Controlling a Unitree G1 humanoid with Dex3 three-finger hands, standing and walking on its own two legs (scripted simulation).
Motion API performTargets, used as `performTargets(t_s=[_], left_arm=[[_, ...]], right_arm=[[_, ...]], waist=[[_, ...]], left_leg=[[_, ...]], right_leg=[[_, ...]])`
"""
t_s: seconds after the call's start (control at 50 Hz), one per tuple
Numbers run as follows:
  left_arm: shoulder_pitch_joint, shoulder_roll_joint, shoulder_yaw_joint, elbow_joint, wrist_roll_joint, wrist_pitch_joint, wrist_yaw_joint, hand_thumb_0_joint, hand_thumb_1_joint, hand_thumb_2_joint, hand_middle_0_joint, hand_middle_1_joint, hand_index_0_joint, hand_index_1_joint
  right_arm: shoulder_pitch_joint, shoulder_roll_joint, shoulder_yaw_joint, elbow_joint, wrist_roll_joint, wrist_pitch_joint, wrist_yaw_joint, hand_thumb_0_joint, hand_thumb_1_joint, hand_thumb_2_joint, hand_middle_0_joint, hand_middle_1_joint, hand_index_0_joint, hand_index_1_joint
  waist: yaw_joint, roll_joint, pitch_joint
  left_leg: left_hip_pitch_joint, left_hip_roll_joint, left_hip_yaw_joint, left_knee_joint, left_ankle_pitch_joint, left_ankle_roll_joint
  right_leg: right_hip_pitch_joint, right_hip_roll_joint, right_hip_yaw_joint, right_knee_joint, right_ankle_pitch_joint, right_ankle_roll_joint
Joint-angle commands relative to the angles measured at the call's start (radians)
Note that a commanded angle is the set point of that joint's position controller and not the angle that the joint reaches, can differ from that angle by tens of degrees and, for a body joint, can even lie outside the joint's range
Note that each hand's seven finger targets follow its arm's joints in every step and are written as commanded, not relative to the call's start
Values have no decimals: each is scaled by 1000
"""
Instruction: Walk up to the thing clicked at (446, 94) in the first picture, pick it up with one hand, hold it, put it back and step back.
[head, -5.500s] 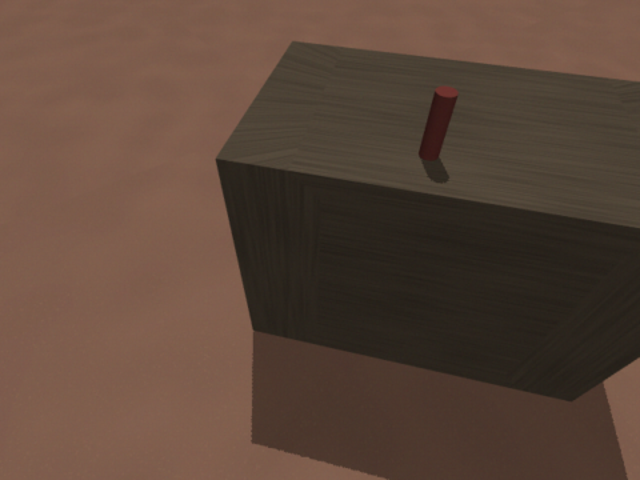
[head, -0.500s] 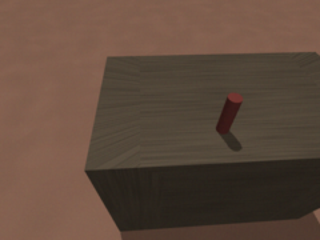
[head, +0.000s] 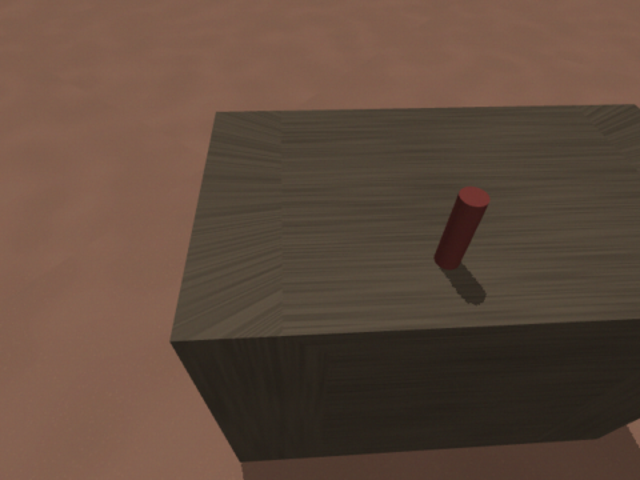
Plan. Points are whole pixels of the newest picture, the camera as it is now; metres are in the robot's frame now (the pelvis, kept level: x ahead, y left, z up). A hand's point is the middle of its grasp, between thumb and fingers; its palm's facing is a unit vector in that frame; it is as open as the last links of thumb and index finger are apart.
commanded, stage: stand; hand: right
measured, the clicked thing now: (459, 231) +0.46 -0.22 +0.04
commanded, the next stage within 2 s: rise first in 0.46 s
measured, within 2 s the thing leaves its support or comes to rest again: neither
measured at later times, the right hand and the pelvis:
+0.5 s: hand out of the picture +0.08 -0.25 -0.16, palm faces -0.02 +0.94 -0.33, open 7.4 cm; pelvis +0.00 +0.00 +0.00, yaw +0 degrees
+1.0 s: hand (506, 447) +0.18 -0.25 -0.09, palm faces +0.17 +0.92 -0.35, open 15.1 cm; pelvis +0.00 +0.00 +0.00, yaw +3 degrees
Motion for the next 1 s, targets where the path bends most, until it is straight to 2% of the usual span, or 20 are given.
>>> performTargets(t_s=[0.0, 0.26, 0.52, 0.54, 0.56, 0.58, 0.6, 0.62, 0.64, 0.68, 0.7, 0.72, 0.74, 0.78, 0.82, 0.86, 0.88, 0.9, 0.94, 0.98], left_arm=[[-41, 212, 46, -56, 2, -21, 20, 0, 900, 900, -200, -300, -200, -301], [-39, 214, 46, -62, 5, -23, 20, 0, 900, 900, -200, -300, -200, -301], [-39, 212, 46, -62, 2, -21, 19, 0, 900, 900, -200, -300, -200, -301], [-36, 204, 43, -61, 3, -22, 18, 0, 820, 820, -120, -220, -120, -221], [-387, 36, 38, -412, -84, -120, 30, 0, 740, 740, -40, -140, -40, -141], [-348, 75, 30, -398, -103, -133, 54, 0, 660, 660, -31, -60, -20, -61], [-208, 151, 68, -307, -103, -122, 68, 0, 580, 580, -30, -37, -19, -50], [-139, 222, 135, -236, -93, -102, 79, 0, 500, 500, -35, -41, -26, -51], [-168, 221, 155, -274, -90, -99, 83, 0, 420, 420, -38, -46, -34, -51], [-118, 139, 152, -257, -76, -98, 88, 0, 260, 260, -42, -50, -47, -44], [-59, 135, 179, -313, -62, -96, 86, 0, 182, 180, -44, -50, -54, -39], [26, 121, 194, -321, -51, -88, 83, 0, 110, 149, -49, -56, -62, -41], [50, 112, 187, -303, -47, -78, 83, 0, 65, 121, -53, -59, -71, -40], [-8, 112, 178, -408, -45, -76, 88, 0, -29, 94, -56, -55, -71, -37], [23, 58, 157, -436, -46, -64, 84, 0, -130, 85, -59, -53, -68, -42], [-40, -8, 111, -482, -52, -65, 83, 0, -211, 72, -61, -52, -68, -44], [-49, -1, 115, -482, -50, -64, 86, 0, -291, 55, -62, -50, -68, -43], [-59, 22, 125, -504, -49, -65, 88, 0, -349, 54, -65, -51, -67, -49], [-83, 9, 107, -595, -49, -73, 92, 0, -432, 36, -69, -56, -72, -53], [-59, 28, 118, -619, -45, -76, 102, 0, -488, 26, -70, -59, -73, -55]], right_arm=[[-49, -215, -40, -62, 4, -24, -16, 0, -900, -900, 200, 300, 200, 300], [-41, -213, -39, -69, 3, -24, -18, 0, -900, -900, 200, 300, 200, 300], [-40, -214, -41, -68, 5, -25, -18, 0, -900, -900, 200, 300, 200, 300], [-41, -216, -41, -68, 4, -25, -17, 0, -820, -820, 120, 220, 120, 220], [-392, -21, -3, -419, 85, -102, -29, 0, -740, -740, 67, 140, 57, 140], [-332, -74, -17, -476, 118, -139, -48, 0, -660, -660, 65, 60, 58, 60], [-181, -179, -70, -343, 114, -127, -66, 0, -580, -580, 65, 43, 57, 43], [-120, -225, -125, -246, 104, -106, -80, 0, -500, -500, 67, 43, 59, 43], [-145, -238, -150, -291, 99, -111, -84, 0, -420, -420, 67, 43, 58, 43], [-148, -171, -142, -329, 80, -119, -86, 0, -260, -260, 65, 44, 58, 44], [-86, -185, -180, -388, 70, -118, -84, 0, -180, -190, 64, 44, 57, 44], [53, -200, -221, -388, 62, -107, -85, 0, -119, -174, 62, 44, 55, 44], [114, -182, -211, -376, 62, -97, -87, 0, -61, -160, 61, 45, 55, 45], [21, -200, -218, -525, 59, -100, -93, 0, 32, -139, 58, 46, 53, 46], [82, -135, -197, -546, 61, -85, -91, 0, 114, -123, 55, 48, 52, 48], [34, -109, -163, -674, 68, -88, -94, 0, 197, -108, 51, 49, 50, 49], [42, -143, -194, -698, 65, -89, -100, 0, 277, -92, 47, 51, 48, 51], [69, -155, -201, -716, 62, -88, -103, 0, 313, -86, 46, 51, 48, 52], [48, -144, -193, -837, 63, -100, -105, 0, 385, -70, 46, 51, 47, 51], [85, -162, -209, -899, 60, -108, -112, 0, 441, -59, 44, 52, 45, 52]], waist=[[-3, -7, -73], [-3, 0, -86], [-3, 2, -76], [-2, 5, -77], [17, -110, -43], [-15, -28, -107], [-3, 24, -45], [-1, 33, -44], [1, 32, -134], [-1, -15, -241], [8, 1, -286], [-3, 2, -291], [-6, -9, -255], [-7, -31, -268], [-15, -21, -230], [-28, -45, -179], [-38, -56, -165], [-39, -58, -166], [-36, -34, -185], [-31, -36, -179]], left_leg=[[68, 128, -126, -42, 128, 19], [74, 128, -120, -30, 172, 24], [75, 129, -128, -37, 153, 19], [70, 129, -126, -34, 150, 23], [-124, -11, -66, 67, 114, 13], [-42, -17, -54, 40, 80, 14], [-70, -19, -46, 33, 35, 10], [-109, -21, -42, 65, 37, 5], [-87, -16, -46, 91, 79, 3], [-61, -13, -63, 113, 133, 11], [-43, -17, -65, 110, 172, 12], [-15, -19, -59, 104, 212, 11], [-10, -24, -57, 94, 226, 9], [3, -28, -57, 82, 230, 9], [2, -34, -50, 69, 211, 12], [-18, -31, -47, 57, 152, 14], [-18, -30, -50, 50, 132, 17], [-15, -28, -48, 47, 115, 17], [-2, -29, -46, 42, 103, 17], [3, -28, -46, 39, 109, 16]], right_leg=[[-46, -130, 84, -41, 167, -26], [-32, -137, 82, -39, 222, -26], [-39, -133, 80, -40, 176, -29], [-32, -136, 81, -45, 183, -29], [-135, 13, -32, 66, 110, -19], [-65, 0, -21, 32, 89, -15], [-107, 0, -18, 37, 52, -22], [-153, 4, -24, 59, 48, -24], [-135, 8, -25, 90, 85, -26], [-105, 9, -27, 106, 145, -22], [-95, 9, -31, 108, 175, -25], [-90, 12, -32, 102, 212, -25], [-91, 15, -37, 91, 221, -22], [-71, 17, -40, 74, 221, -18], [-88, 11, -42, 67, 213, -17], [-118, 8, -42, 51, 158, -18], [-126, 7, -44, 46, 143, -19], [-116, 9, -44, 37, 128, -19], [-98, 5, -39, 33, 121, -20], [-70, 7, -40, 32, 132, -21]])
